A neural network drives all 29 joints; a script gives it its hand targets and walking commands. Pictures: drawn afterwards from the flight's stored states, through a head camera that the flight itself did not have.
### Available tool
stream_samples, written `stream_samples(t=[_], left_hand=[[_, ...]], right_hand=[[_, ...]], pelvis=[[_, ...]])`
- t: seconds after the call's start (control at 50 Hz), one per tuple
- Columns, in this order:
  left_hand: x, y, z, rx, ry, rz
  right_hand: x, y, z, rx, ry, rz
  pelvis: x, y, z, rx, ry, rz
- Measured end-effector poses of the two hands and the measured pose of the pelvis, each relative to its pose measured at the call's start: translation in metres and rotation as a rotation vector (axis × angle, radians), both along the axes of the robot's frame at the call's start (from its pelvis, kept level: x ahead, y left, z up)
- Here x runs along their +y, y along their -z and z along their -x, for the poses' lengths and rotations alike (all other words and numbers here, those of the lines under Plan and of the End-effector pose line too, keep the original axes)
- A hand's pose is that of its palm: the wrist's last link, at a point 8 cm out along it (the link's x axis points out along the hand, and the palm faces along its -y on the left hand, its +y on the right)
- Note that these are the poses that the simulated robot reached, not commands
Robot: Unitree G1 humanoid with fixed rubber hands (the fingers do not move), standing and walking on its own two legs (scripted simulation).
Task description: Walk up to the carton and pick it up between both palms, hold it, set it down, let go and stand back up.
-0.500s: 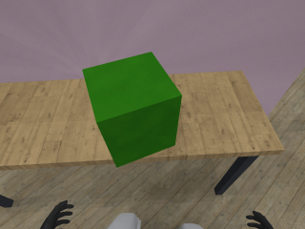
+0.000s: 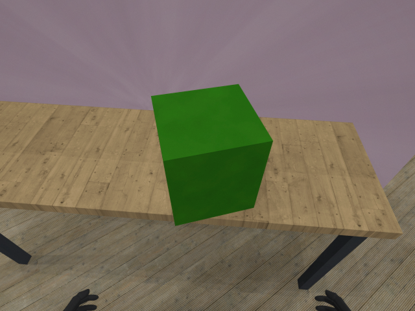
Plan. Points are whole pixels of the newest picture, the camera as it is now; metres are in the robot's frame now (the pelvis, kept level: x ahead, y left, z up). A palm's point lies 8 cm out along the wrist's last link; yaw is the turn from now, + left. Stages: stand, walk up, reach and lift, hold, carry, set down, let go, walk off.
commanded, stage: walk up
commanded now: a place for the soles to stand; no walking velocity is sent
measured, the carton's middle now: (206, 156) +0.46 +0.02 +0.01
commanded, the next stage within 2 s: reach and lift in 1.28 s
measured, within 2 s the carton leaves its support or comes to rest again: neither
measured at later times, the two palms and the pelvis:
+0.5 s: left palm out of the picture +0.08 +0.32 -0.09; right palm (333, 310) +0.14 -0.23 -0.09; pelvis +0.02 +0.02 +0.00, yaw +6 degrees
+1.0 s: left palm out of the picture +0.09 +0.32 -0.09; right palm (325, 293) +0.18 -0.23 -0.09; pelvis +0.02 +0.03 -0.01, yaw +4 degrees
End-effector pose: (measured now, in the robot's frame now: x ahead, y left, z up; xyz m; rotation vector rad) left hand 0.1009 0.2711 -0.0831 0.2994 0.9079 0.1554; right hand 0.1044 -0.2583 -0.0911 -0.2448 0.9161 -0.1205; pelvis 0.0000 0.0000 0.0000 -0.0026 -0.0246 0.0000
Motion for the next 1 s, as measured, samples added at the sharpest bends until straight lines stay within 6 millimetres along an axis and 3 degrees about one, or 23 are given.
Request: stream_samples(t=[0.24,0.44,0.6,0.72,0.92,1.0], left_hand=[[0.007,-0.001,-0.014,-0.034,-0.014,-0.010],[0.049,0.009,0.017,0.055,-0.112,-0.055],[0.040,0.009,0.018,0.065,-0.113,-0.035],[0.051,0.007,0.017,0.065,-0.126,-0.052],[0.040,0.004,0.007,0.054,-0.096,-0.057],[0.045,0.003,0.009,0.047,-0.100,-0.069]], right_hand=[[0.002,0.000,-0.011,0.027,-0.033,0.021],[0.019,-0.004,-0.035,0.024,-0.096,0.041],[0.033,-0.002,-0.058,0.024,-0.121,0.027],[0.042,-0.003,-0.075,-0.017,-0.134,0.018],[0.030,-0.004,-0.076,-0.022,-0.107,0.017],[0.027,-0.001,-0.072,-0.014,-0.111,0.025]], pelvis=[[0.004,0.002,-0.008,0.004,-0.044,0.009],[0.022,0.005,-0.016,0.002,-0.099,0.004],[0.027,0.002,-0.024,0.004,-0.107,0.009],[0.031,0.004,-0.027,-0.006,-0.097,0.002],[0.025,0.003,-0.026,-0.005,-0.077,0.000],[0.025,0.005,-0.024,-0.008,-0.077,0.004]])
